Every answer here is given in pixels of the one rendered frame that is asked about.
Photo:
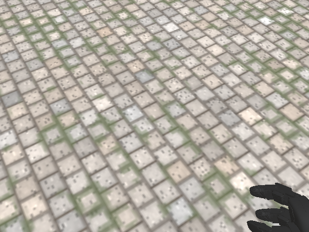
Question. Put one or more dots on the right robot hand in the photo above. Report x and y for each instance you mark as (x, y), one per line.
(294, 219)

